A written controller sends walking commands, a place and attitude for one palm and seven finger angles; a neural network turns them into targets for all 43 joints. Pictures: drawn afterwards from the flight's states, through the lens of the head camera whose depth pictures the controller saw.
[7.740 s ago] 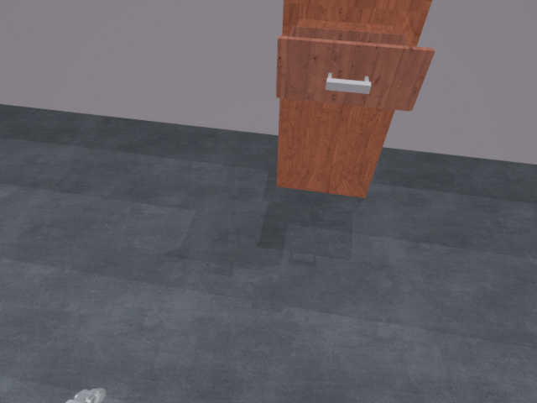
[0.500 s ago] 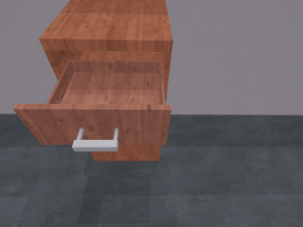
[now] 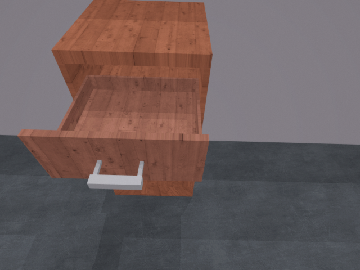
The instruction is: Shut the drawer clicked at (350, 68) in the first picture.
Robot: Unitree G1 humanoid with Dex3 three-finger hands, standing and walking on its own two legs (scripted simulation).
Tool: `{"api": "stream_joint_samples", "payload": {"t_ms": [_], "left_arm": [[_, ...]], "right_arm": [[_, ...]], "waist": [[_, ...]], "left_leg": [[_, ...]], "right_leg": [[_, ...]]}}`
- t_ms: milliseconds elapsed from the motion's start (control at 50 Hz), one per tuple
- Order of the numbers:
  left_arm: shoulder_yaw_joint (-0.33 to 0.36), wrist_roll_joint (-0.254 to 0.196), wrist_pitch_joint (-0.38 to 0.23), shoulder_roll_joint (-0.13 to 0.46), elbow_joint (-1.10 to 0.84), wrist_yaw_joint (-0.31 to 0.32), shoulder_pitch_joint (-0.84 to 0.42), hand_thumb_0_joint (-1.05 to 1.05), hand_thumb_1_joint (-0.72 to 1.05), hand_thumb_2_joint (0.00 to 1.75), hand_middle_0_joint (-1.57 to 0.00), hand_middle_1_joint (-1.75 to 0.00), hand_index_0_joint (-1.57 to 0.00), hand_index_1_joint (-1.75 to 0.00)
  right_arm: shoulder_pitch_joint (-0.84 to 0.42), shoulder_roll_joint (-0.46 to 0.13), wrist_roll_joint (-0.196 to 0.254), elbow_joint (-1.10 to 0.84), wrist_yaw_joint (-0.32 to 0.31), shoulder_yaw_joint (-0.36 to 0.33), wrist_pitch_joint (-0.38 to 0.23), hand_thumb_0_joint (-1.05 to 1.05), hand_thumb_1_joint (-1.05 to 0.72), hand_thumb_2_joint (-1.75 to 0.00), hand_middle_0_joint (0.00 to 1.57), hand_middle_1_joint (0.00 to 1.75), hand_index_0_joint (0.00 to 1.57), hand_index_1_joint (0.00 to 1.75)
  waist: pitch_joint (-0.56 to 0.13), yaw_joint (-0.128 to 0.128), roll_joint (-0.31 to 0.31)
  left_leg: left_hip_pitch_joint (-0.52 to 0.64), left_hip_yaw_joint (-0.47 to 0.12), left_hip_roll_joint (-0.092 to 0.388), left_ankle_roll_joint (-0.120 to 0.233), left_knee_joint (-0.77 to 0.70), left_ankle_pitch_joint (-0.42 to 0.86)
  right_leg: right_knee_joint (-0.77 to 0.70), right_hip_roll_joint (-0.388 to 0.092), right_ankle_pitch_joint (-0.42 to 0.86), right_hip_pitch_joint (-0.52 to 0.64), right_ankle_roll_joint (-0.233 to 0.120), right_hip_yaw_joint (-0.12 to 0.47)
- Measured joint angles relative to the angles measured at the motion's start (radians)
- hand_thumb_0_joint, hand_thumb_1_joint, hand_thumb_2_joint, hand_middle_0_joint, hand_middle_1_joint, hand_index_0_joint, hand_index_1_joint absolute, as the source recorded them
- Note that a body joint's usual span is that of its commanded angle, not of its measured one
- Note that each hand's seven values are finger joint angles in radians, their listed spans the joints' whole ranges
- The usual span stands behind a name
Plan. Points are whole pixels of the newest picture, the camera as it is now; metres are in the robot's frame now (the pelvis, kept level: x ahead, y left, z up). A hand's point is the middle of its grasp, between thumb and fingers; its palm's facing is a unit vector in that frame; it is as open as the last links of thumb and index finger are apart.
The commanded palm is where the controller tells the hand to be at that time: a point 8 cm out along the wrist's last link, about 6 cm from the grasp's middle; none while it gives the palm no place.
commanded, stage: come to a stop and stand still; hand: left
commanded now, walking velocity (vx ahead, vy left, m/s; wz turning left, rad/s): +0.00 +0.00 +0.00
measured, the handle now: (118, 173) +0.32 +0.17 +0.02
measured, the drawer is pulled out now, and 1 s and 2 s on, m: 0.29 0.29 0.29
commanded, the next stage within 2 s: look again from close up in 0.06 s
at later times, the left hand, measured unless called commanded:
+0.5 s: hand out of the picture +0.04 +0.20 -0.18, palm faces +0.01 -0.97 -0.26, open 7.4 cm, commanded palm none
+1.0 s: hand (86, 242) +0.18 +0.21 -0.01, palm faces +0.18 -0.98 -0.07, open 7.0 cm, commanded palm +0.10 +0.26 -0.05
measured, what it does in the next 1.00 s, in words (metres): steps on the spot: right foot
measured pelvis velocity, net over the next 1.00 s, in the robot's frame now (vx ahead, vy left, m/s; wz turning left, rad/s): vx -0.03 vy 0.04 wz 0.03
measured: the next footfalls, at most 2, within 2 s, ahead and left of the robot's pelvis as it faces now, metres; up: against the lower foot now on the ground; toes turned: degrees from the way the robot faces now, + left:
right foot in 0.98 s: +0.03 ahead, -0.05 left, +0.00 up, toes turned +0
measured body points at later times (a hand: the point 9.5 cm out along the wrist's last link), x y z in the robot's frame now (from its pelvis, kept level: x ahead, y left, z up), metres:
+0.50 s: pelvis +0.01 +0.01 -0.01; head +0.03 +0.01 +0.44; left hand +0.04 +0.25 -0.16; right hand +0.07 -0.22 -0.17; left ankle +0.03 +0.13 -0.74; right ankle -0.07 -0.09 -0.74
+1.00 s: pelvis -0.03 +0.04 -0.03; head -0.02 +0.03 +0.42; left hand +0.16 +0.26 +0.00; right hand +0.10 -0.20 -0.13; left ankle +0.03 +0.13 -0.74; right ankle -0.01 -0.05 -0.74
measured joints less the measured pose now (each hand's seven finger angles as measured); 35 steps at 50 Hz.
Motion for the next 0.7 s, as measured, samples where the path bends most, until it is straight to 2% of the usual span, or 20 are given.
{"api": "stream_joint_samples", "payload": {"t_ms": [180,320,480,700], "left_arm": [[-0.012,0.0,-0.001,0.016,-0.012,-0.005,-0.007,0.0,0.91,0.9,-0.2,-0.3,-0.2,-0.3],[-0.016,0.003,-0.024,0.044,-0.07,0.001,-0.029,0.0,0.91,0.9,-0.2,-0.3,-0.2,-0.3],[-0.002,0.004,-0.007,0.073,-0.125,0.01,-0.073,0.0,0.91,0.9,-0.2,-0.3,-0.2,-0.3],[-0.01,0.007,0.008,0.088,-0.144,0.001,-0.109,0.0,0.91,0.9,-0.2,-0.3,-0.2,-0.3]], "right_arm": [[-0.004,-0.008,-0.006,-0.014,0.005,0.006,0.009,0.01,-0.92,-0.9,0.2,0.29,0.2,0.3],[-0.017,-0.038,-0.015,-0.094,0.027,-0.006,0.016,0.0,-0.92,-0.9,0.2,0.29,0.2,0.3],[-0.075,-0.042,-0.011,-0.119,0.025,-0.007,0.021,0.0,-0.91,-0.9,0.2,0.29,0.2,0.3],[-0.126,-0.048,-0.01,-0.128,0.032,-0.002,0.017,0.0,-0.91,-0.9,0.2,0.29,0.2,0.3]], "waist": [[0.004,-0.001,0.005],[0.016,-0.012,0.045],[0.028,-0.004,0.03],[0.029,0.001,0.004]], "left_leg": [[0.006,-0.002,0.003,-0.005,0.0,-0.007],[-0.078,-0.011,0.016,-0.003,0.126,-0.071],[-0.08,0.004,0.004,0.014,0.183,-0.112],[-0.066,0.033,-0.017,0.042,0.157,-0.098]], "right_leg": [[-0.005,0.003,-0.005,0.009,-0.006,-0.002],[0.084,0.013,-0.052,-0.056,-0.005,-0.007],[0.145,-0.004,-0.091,-0.061,0.012,0.006],[0.128,-0.03,-0.072,-0.06,0.042,0.031]]}}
